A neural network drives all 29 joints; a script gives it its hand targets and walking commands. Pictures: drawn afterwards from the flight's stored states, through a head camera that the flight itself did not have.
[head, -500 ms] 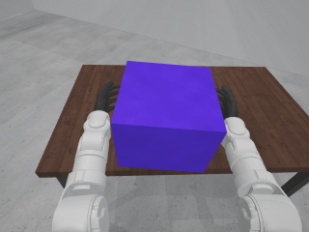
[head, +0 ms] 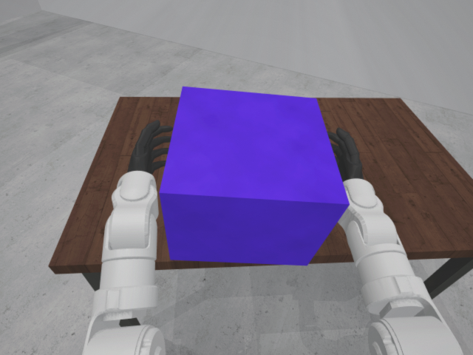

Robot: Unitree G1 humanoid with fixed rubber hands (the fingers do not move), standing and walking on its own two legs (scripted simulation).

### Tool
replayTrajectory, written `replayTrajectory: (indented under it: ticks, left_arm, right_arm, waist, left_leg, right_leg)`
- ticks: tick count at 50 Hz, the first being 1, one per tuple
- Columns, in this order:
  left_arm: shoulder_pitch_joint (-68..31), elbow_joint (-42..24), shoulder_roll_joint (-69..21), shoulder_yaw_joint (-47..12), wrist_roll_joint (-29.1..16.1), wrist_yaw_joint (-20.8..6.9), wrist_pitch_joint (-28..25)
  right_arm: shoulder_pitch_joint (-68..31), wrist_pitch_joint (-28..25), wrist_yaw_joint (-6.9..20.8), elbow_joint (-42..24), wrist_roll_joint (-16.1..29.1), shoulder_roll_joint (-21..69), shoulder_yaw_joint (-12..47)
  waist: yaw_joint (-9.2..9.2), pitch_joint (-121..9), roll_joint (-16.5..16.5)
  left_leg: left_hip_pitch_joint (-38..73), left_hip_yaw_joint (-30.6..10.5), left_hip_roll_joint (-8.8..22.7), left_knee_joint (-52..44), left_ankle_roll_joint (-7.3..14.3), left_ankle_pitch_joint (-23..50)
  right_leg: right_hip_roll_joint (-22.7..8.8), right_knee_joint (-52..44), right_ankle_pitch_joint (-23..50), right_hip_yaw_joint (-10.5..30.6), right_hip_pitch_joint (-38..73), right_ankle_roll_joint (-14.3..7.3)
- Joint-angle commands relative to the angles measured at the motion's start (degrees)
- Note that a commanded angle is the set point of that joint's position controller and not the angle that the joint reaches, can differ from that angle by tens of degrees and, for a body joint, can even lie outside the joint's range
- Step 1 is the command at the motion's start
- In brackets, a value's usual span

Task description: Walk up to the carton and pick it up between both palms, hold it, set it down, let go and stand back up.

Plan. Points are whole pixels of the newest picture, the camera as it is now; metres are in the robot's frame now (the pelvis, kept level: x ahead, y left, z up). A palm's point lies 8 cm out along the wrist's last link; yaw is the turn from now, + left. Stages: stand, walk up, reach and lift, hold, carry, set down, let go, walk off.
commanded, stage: reach and lift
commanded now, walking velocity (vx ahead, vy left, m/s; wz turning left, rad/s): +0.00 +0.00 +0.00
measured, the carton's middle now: (245, 176) +0.39 -0.01 +0.11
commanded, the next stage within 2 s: hold in 0.76 s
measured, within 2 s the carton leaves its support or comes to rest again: neither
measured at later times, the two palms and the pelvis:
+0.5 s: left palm (142, 165) +0.36 +0.16 +0.16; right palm (351, 171) +0.35 -0.18 +0.15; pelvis +0.00 +0.00 +0.00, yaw +0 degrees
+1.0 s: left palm (126, 161) +0.34 +0.17 +0.19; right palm (348, 158) +0.35 -0.16 +0.18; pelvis -0.01 +0.00 +0.00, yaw +0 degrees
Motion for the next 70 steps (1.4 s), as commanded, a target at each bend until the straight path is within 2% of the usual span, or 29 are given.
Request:
replayTrajectory:
  ticks: [1,6,10,18,20,21,22,29,37,40,43,45,49,52,57,64,65,67,70]
  left_arm:
    - [-28.61,-5.67,-29.77,-27.03,-6.54,-7.95,-1.27]
    - [-29.16,-4.89,-28.99,-25.60,-6.08,-8.70,-0.74]
    - [-30.63,-4.65,-29.49,-25.47,-5.85,-8.65,-0.35]
    - [-29.68,-4.87,-29.04,-25.33,-6.02,-8.83,0.46]
    - [-29.35,-5.04,-28.34,-24.51,-5.45,-9.02,0.73]
    - [-27.35,-4.85,-27.71,-22.89,-5.20,-9.58,0.83]
    - [-28.52,-5.57,-27.25,-22.91,-5.40,-9.89,0.76]
    - [-31.83,-5.73,-28.22,-25.27,-6.25,-9.28,0.62]
    - [-33.53,-3.20,-28.84,-24.12,-5.77,-9.20,1.51]
    - [-33.33,-4.41,-28.73,-23.93,-5.75,-9.09,1.99]
    - [-32.45,-8.02,-28.34,-24.39,-6.10,-8.84,3.12]
    - [-32.22,-9.48,-27.81,-24.16,-6.10,-8.99,4.24]
    - [-33.25,-8.56,-26.66,-22.71,-5.18,-10.07,6.41]
    - [-34.66,-7.61,-26.74,-22.73,-5.24,-10.79,6.91]
    - [-35.61,-6.65,-27.08,-22.65,-5.67,-11.21,6.42]
    - [-34.95,-6.98,-26.70,-21.96,-5.47,-11.24,6.01]
    - [-37.64,-6.87,-27.34,-22.37,-5.81,-10.91,5.78]
    - [-38.69,-6.18,-28.35,-22.45,-5.80,-10.32,5.53]
    - [-36.99,-5.89,-28.65,-22.69,-5.87,-9.84,5.57]
  right_arm:
    - [-35.96,-3.40,6.01,-18.94,3.14,29.41,22.96]
    - [-35.71,-2.26,6.03,-17.68,2.54,29.48,22.28]
    - [-37.00,-2.16,6.40,-17.36,2.32,29.80,21.51]
    - [-36.92,-1.34,5.78,-18.16,3.57,29.47,22.57]
    - [-36.61,-1.09,5.59,-18.20,4.16,29.37,22.95]
    - [-36.75,-1.19,5.04,-19.08,3.50,30.31,23.62]
    - [-36.76,-1.13,4.83,-18.78,3.38,30.16,23.40]
    - [-38.17,-1.04,5.58,-18.55,2.88,29.92,21.59]
    - [-40.21,-0.66,6.25,-15.66,2.16,29.15,19.08]
    - [-41.44,-0.57,6.09,-16.39,3.30,29.54,20.69]
    - [-42.51,0.16,5.22,-19.05,6.03,30.48,24.80]
    - [-42.16,1.24,4.55,-19.68,7.30,30.71,26.06]
    - [-41.05,3.30,4.48,-17.61,6.29,30.47,23.21]
    - [-41.58,3.89,4.78,-17.00,4.96,30.75,20.78]
    - [-42.40,4.04,4.74,-17.13,4.33,30.89,19.92]
    - [-42.66,3.65,4.78,-17.83,4.92,30.65,21.31]
    - [-43.74,3.65,5.25,-16.31,4.85,29.57,20.52]
    - [-44.48,3.32,6.10,-15.34,4.13,29.57,19.56]
    - [-43.78,2.94,6.52,-15.51,4.75,29.42,20.21]
  waist:
    - [-0.61,-22.56,2.69]
    - [-0.72,-19.58,2.03]
    - [-0.57,-20.43,2.91]
    - [-0.98,-21.04,2.23]
    - [-0.57,-21.14,2.16]
    - [-0.11,-21.96,0.83]
    - [-0.30,-21.72,1.31]
    - [-1.23,-20.96,3.55]
    - [-1.53,-20.14,3.79]
    - [-0.57,-21.69,3.70]
    - [1.08,-23.99,3.42]
    - [1.50,-23.32,3.24]
    - [0.42,-18.03,2.84]
    - [-0.68,-16.84,3.29]
    - [-1.45,-18.31,3.72]
    - [-0.58,-19.88,3.54]
    - [-1.03,-19.40,4.36]
    - [-0.75,-18.69,4.54]
    - [-0.47,-20.59,4.35]
  left_leg:
    - [6.09,1.63,-3.53,0.04,-2.40,17.67]
    - [3.54,2.11,-3.61,-1.76,-1.55,12.60]
    - [3.91,2.19,-3.57,-1.53,-1.83,12.50]
    - [4.82,2.10,-3.69,-0.90,-1.67,15.47]
    - [4.58,2.06,-3.78,-0.72,-1.63,16.04]
    - [3.97,2.90,-4.24,-0.57,-1.15,15.18]
    - [2.79,2.71,-4.24,-0.95,-1.29,14.50]
    - [4.53,2.12,-3.60,-1.04,-2.24,13.36]
    - [5.24,2.11,-3.05,-1.65,-2.22,11.42]
    - [5.89,2.17,-3.13,-0.78,-2.08,14.56]
    - [6.50,2.28,-3.46,0.84,-1.78,20.64]
    - [6.05,2.56,-3.64,0.83,-1.55,21.24]
    - [3.29,3.42,-3.41,-1.95,-0.95,13.00]
    - [1.81,3.56,-3.35,-3.05,-0.87,8.77]
    - [2.44,3.13,-3.50,-2.49,-1.28,9.79]
    - [3.44,2.83,-3.51,-1.58,-1.42,13.30]
    - [3.33,2.61,-3.25,-2.20,-1.97,12.02]
    - [2.88,2.71,-2.93,-2.61,-1.99,10.17]
    - [4.30,2.59,-3.01,-2.00,-2.17,13.05]
  right_leg:
    - [4.27,0.50,13.79,-1.24,7.07,1.64]
    - [3.80,0.46,11.27,-1.07,7.33,1.75]
    - [3.82,0.31,10.12,-1.19,6.26,1.35]
    - [4.04,0.83,14.20,-1.05,8.00,1.94]
    - [3.99,1.03,15.01,-0.95,9.28,2.10]
    - [3.62,0.96,16.89,-0.47,10.91,1.90]
    - [3.49,1.41,17.54,-0.56,11.71,2.06]
    - [3.83,0.73,12.11,-1.63,7.30,1.37]
    - [4.00,0.00,7.14,-2.20,5.22,1.02]
    - [4.21,0.36,8.90,-1.85,6.65,0.86]
    - [4.51,0.97,12.21,-1.01,9.23,0.69]
    - [4.42,0.82,11.78,-0.67,9.61,0.75]
    - [3.67,-0.78,4.80,-0.66,7.62,0.77]
    - [3.30,-1.12,2.79,-0.87,7.34,0.78]
    - [3.51,-0.57,4.54,-1.38,8.12,0.95]
    - [3.93,-0.07,6.44,-1.60,8.97,0.89]
    - [3.98,-0.16,4.50,-1.83,7.27,0.62]
    - [4.01,-0.25,2.01,-1.89,5.93,0.44]
    - [4.24,-0.05,4.47,-1.67,6.64,0.45]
